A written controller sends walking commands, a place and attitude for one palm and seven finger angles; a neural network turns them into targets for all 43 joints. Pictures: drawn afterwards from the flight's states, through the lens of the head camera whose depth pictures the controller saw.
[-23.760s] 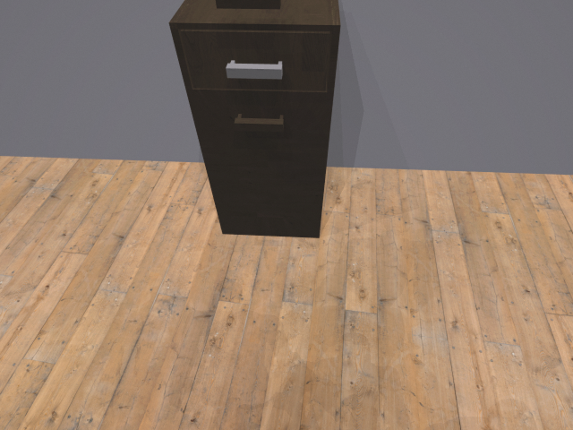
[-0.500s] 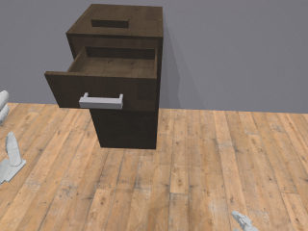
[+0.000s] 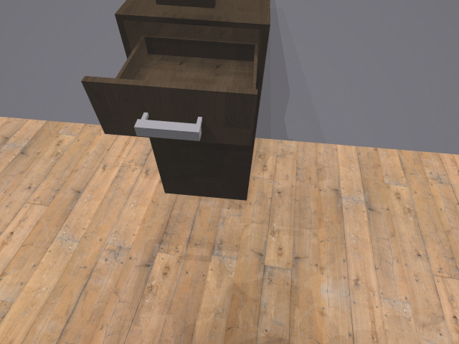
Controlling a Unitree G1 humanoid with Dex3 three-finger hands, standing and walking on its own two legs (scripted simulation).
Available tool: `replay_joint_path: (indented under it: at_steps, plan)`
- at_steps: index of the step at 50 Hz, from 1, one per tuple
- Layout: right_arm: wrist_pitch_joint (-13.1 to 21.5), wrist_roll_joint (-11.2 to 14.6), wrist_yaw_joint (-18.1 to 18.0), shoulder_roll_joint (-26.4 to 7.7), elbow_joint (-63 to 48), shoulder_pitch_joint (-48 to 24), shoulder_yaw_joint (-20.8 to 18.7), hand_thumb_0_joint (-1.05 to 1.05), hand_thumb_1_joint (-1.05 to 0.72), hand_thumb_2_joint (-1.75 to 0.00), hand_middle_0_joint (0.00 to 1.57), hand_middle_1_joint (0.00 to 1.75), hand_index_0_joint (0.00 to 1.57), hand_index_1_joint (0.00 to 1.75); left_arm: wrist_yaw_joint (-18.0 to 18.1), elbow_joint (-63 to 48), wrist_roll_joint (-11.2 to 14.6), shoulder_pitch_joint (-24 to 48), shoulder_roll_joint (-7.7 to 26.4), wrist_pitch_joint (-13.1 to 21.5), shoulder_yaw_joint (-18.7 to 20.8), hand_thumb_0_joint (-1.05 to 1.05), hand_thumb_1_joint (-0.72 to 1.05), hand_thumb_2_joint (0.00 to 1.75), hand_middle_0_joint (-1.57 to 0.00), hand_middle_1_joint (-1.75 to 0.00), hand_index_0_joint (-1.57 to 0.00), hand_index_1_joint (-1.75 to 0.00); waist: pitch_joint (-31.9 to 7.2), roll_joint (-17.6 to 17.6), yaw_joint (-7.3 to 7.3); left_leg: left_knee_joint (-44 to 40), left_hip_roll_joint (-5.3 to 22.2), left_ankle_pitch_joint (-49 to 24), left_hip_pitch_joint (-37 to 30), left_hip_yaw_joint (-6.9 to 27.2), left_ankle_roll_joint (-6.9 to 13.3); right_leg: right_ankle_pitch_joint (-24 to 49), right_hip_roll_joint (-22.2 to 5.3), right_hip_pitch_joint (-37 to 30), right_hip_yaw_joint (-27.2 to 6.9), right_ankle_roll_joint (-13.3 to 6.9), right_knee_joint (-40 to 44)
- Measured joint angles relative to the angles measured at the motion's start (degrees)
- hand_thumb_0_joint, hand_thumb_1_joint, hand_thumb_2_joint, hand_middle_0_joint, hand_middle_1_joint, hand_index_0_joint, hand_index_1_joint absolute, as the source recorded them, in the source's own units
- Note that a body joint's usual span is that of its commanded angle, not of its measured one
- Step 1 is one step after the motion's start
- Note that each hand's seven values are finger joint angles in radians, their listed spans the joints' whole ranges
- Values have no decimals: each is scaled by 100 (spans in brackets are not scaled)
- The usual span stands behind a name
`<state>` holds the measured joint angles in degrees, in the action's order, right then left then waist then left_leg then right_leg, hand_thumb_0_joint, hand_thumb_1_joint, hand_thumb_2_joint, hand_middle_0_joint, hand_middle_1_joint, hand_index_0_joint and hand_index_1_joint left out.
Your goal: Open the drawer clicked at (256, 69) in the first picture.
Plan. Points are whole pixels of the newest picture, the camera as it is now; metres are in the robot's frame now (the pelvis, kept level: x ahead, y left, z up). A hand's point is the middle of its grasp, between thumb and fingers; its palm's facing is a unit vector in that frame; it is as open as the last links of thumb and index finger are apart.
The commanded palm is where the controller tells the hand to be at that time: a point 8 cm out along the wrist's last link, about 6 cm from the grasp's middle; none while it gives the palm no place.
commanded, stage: let the arm hang, fingers relaxed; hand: left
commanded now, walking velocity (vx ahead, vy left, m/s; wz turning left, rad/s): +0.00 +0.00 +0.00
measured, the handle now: (170, 124) +0.56 +0.17 +0.03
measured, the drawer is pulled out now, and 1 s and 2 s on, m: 0.30 0.30 0.30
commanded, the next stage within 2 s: look to check the result in 0.66 s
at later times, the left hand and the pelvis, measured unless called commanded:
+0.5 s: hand out of the picture +0.01 +0.17 -0.17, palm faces +0.00 -0.98 -0.19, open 7.4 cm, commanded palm none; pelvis +0.00 +0.00 +0.01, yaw -1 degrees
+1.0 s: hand out of the picture +0.01 +0.16 -0.17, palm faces +0.01 -0.98 -0.20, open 7.4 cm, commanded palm none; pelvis +0.01 -0.01 +0.01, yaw -2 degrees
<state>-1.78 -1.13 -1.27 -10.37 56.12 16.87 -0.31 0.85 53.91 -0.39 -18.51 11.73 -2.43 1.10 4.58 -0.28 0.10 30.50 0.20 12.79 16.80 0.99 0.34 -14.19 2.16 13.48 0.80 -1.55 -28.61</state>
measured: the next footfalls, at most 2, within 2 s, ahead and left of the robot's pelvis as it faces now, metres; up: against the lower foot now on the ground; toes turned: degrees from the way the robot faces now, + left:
none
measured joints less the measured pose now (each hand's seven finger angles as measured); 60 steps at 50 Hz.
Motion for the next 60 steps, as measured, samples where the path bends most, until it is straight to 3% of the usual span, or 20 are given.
replay_joint_path:
  at_steps: [10,27,60]
  plan:
    - [88,45,-64,1,508,60,6,1,-91,-90,19,30,20,30,44,863,16,24,-30,89,-60,0,92,90,-20,-30,-20,-30,-97,-157,7,-541,-68,-232,-407,-124,68,207,-78,-331,-127,74,439]
    - [139,25,-60,251,734,7,-22,1,-91,-90,19,30,20,30,61,1015,1,310,-416,196,-101,1,91,90,-20,-30,-20,-30,-190,-112,72,-661,-52,-275,-483,-180,33,193,-63,-317,-184,42,412]
    - [152,32,-117,259,786,-125,-50,1,-91,-90,19,30,20,30,104,1130,18,342,-433,239,-37,1,91,90,-20,-30,-20,-30,-108,-138,61,-712,51,-161,-633,-156,-68,127,40,-495,-169,-52,539]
